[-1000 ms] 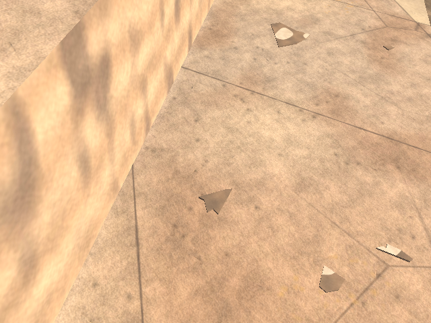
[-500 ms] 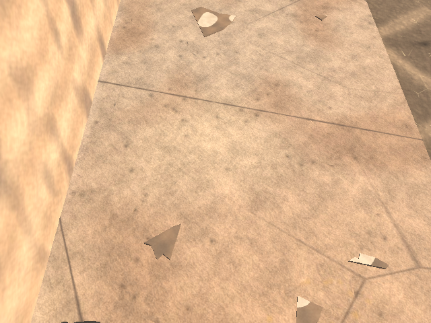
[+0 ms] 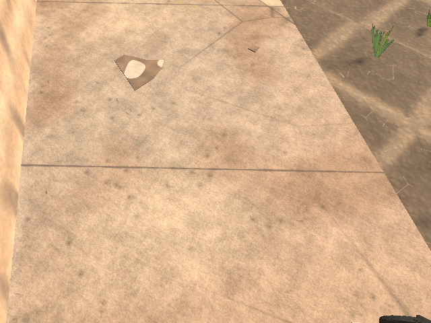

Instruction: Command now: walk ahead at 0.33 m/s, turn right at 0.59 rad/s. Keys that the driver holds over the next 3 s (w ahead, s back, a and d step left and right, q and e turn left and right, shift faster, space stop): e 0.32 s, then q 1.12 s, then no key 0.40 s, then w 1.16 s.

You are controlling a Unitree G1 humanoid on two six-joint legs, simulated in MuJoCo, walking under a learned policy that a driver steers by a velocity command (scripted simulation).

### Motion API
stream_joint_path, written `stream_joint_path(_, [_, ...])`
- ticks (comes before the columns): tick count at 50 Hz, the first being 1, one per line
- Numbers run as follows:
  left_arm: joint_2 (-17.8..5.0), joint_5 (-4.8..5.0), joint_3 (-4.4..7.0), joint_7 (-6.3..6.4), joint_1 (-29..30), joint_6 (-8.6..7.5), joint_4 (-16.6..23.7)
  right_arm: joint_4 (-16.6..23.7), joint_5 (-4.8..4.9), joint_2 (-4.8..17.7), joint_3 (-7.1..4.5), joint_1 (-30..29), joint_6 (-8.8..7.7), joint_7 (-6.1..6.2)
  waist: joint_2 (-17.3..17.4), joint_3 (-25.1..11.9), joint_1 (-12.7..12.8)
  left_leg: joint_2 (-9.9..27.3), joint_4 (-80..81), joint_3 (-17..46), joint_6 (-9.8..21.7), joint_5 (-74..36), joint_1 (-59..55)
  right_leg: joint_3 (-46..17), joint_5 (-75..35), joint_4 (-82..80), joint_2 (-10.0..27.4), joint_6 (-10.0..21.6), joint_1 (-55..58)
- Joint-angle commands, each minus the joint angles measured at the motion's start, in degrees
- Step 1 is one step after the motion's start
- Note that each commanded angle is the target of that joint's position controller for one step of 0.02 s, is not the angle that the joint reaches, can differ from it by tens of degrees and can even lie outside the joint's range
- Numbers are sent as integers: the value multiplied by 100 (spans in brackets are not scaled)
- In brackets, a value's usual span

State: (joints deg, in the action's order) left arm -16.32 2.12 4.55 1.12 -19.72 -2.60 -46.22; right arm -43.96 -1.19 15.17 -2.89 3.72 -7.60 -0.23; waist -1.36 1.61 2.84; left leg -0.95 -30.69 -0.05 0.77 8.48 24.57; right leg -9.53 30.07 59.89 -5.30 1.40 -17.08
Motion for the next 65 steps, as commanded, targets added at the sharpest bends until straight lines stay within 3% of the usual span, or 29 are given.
stream_joint_path(1, [-847, -47, 188, 58, 157, -10, 583, 209, -16, 622, -182, 718, 147, 42, 479, -720, -511, 2052, 924, 1901, 1034, -2294, -2578, 174, -245, 1517, 654, -248, -2350])
stream_joint_path(2, [-763, -65, 211, 70, 140, 46, 600, 156, -29, 513, -150, 612, 183, 46, 543, -542, -340, 1862, 997, 1473, 951, -2700, -2145, 219, -413, 1228, 829, -248, -2140])
stream_joint_path(4, [-398, -2, 138, 41, 109, 158, 689, 31, -13, 617, -194, 578, 215, 85, 852, -343, -240, 1600, 1354, 807, 970, -2851, -1597, 533, -688, 840, 890, -302, -1822])
stream_joint_path(7, [-222, -21, 81, 44, 499, 252, 1002, -36, 45, 839, -311, 525, 259, 188, 771, -388, -259, 1726, 1563, 339, 1143, -3348, -1717, 656, -1272, 6, 962, -384, -1996])
stream_joint_path(12, [-219, -54, 72, -122, 1032, 297, 1307, -32, 137, 984, -370, 374, 424, 277, 742, -520, -358, 1652, 1556, -467, 963, -2849, -1798, 946, -2389, -1360, 940, -238, -1370])
stream_joint_path(17, [-343, -110, 160, -281, 1314, 406, 1549, -92, 319, 1176, -447, 546, 516, 189, 733, -409, -402, 1823, 869, -545, 752, -2506, -2019, 1190, -1887, -2310, 758, 122, -847])
stream_joint_path(18, [-327, -131, 179, -280, 1116, 386, 1491, -125, 363, 1165, -434, 526, 525, 170, 625, -470, -234, 1721, 465, -602, 650, -2618, -1949, 1261, -2127, -2861, 610, 244, -385])
stream_joint_path(19, [-498, -173, 260, -231, 683, 347, 1333, -223, 348, 1012, -385, 735, 516, 129, 318, -692, -56, 1416, -297, -777, 443, -2530, -1661, 1233, -2918, -3452, 429, 420, 541])
stream_joint_path(20, [-1010, -241, 368, -113, 247, 320, 1290, -176, 138, 737, -270, 953, 471, 71, -613, -1215, 14, 971, -1564, -1059, 27, -863, -638, 100, -5739, -3359, 1387, 783, 1961])
stream_joint_path(21, [-1106, -374, 227, -39, 469, 296, 1453, -62, -95, 298, -30, 1298, 427, -41, -1610, -1897, -319, 410, -3119, -573, -345, 3353, 694, -1591, -7707, -3172, 2968, 1951, 2956])
stream_joint_path(22, [-400, -376, 12, -96, 326, 262, 1310, -303, 105, 644, -113, 1281, 496, -109, -746, -2380, -79, 588, -3285, 336, -422, 3333, 414, -1444, -6598, -3461, 3030, 2145, 2359])
stream_joint_path(23, [-307, -362, -25, -151, 604, 202, 1166, -235, 310, 744, -146, 871, 565, -113, -576, -1673, -123, 697, -3218, 331, -417, 3197, 604, -872, -5829, -3597, 2580, 1844, 2014])
stream_joint_path(24, [-330, -326, -16, -160, 908, 163, 1081, -259, 304, 663, -122, 741, 628, -42, -459, -1270, -229, 765, -2913, 339, -420, 2932, 714, -530, -5055, -3727, 2283, 1501, 1693])
stream_joint_path(26, [-414, -384, -3, -134, 1435, 132, 1018, -440, 203, 732, -151, 869, 792, 110, -420, -882, -495, 695, -2666, 322, -548, 2205, -60, 76, -4734, -4026, 2023, 1257, 587])
stream_joint_path(28, [-571, -428, 67, -61, 1673, 115, 1019, -529, 196, 754, -178, 1104, 858, 183, -486, -844, -613, 532, -2636, 130, -630, 1778, -341, 417, -4526, -4145, 1978, 1284, 356])
stream_joint_path(34, [-522, -310, 116, 180, 1455, 234, 730, -239, 219, 610, -194, 635, 960, 250, -517, -453, -301, 639, -2509, 77, -547, 1677, 298, 438, -2569, -4486, 2302, 1388, 679])
stream_joint_path(39, [-663, -235, 198, 187, 1564, 300, 602, -84, 198, 570, -195, 695, 950, 70, -588, -554, -341, 563, -1649, -236, -318, 1631, -206, 736, -2965, -4233, 2405, 1234, 856])
stream_joint_path(42, [-743, -72, 239, 197, 1795, 356, 539, -202, 164, 589, -239, 1222, 942, -48, -543, -623, -679, 311, -192, -554, 31, 749, -1046, 1139, -3052, -3600, 2254, 779, 668])
stream_joint_path(43, [-591, -36, 227, 191, 1572, 383, 412, -252, 107, 765, -301, 1382, 933, -47, -118, -453, -672, 303, 533, -246, 268, 23, -1386, 1480, -2508, -2928, 1944, 357, 303])
stream_joint_path(44, [-311, -216, 179, 177, 1387, 412, 448, -149, 91, 1402, -451, 1423, 905, 50, 1415, -335, -437, 1532, 1024, 1630, 793, -1720, -1957, 2088, -981, -1300, 1237, -268, -956])
stream_joint_path(45, [-307, -278, 160, 221, 1988, 388, 767, 64, -67, 1753, -475, 1313, 815, 33, 2027, -214, -604, 2528, 1318, 3061, 1904, -2762, -1786, 1492, 1031, -62, 361, -500, -2040])
stream_joint_path(46, [-460, -240, 190, 231, 2223, 376, 802, 134, -188, 1631, -451, 1270, 681, -19, 1270, -451, -730, 2363, 1375, 2878, 2022, -2436, -1778, 822, 923, 616, 482, -414, -2170])
stream_joint_path(47, [-535, -154, 225, 226, 2140, 360, 736, 172, -108, 1508, -426, 1022, 595, -2, 1055, -385, -536, 2008, 1287, 2344, 1686, -2222, -1860, 649, 351, 721, 602, -321, -2274])
stream_joint_path(48, [-564, -170, 257, 265, 1959, 353, 571, 218, 51, 1353, -403, 749, 592, 53, 778, -384, -391, 1711, 1184, 1982, 1353, -2002, -1922, 592, -124, 600, 685, -314, -2300])
stream_joint_path(49, [-661, -214, 290, 297, 1879, 363, 487, 269, 174, 1125, -326, 608, 617, 105, 793, -408, -330, 1597, 1158, 1828, 1192, -2110, -1963, 559, -417, 514, 710, -337, -2272])
stream_joint_path(51, [-559, -193, 282, 276, 1762, 349, 425, 324, 186, 1008, -272, 725, 659, 169, 784, -649, -285, 1431, 1115, 1675, 1170, -2520, -2057, 570, -851, 585, 578, -401, -2025])
stream_joint_path(54, [-445, -165, 243, 268, 1814, 328, 371, 356, 217, 1059, -298, 950, 676, 221, 750, -685, -384, 1345, 1103, 1729, 1134, -2160, -2386, 483, -1152, -145, 518, -541, -2085])
stream_joint_path(59, [-475, -153, 222, 216, 1958, 285, 349, 481, 213, 1243, -375, 824, 705, 239, 1054, -477, -456, 1149, 1183, 2030, 1112, -811, -1887, 400, -1255, -1443, 426, -636, -1481])
stream_joint_path(65, [-613, -127, 222, 19, 1673, 86, 296, 680, 193, 1288, -411, 479, 864, 199, 1180, -634, -386, 1068, 801, 2720, 1156, -1443, -1652, 394, -992, -2463, 262, -538, -556])
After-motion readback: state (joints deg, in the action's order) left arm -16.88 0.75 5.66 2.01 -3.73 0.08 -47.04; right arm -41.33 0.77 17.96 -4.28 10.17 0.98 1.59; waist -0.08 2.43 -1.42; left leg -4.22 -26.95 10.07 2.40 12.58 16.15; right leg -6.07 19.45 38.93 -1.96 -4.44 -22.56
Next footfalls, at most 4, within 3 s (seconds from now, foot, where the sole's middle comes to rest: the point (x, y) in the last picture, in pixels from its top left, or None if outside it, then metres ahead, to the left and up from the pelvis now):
0.40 right None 0.22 -0.15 -0.76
0.86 left None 0.19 0.09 -0.76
1.38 right None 0.25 -0.13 -0.76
1.74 left None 0.15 0.12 -0.76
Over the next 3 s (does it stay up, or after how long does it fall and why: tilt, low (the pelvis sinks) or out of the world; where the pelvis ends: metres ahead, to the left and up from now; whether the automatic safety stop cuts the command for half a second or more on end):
stays up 0.62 0.17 0.02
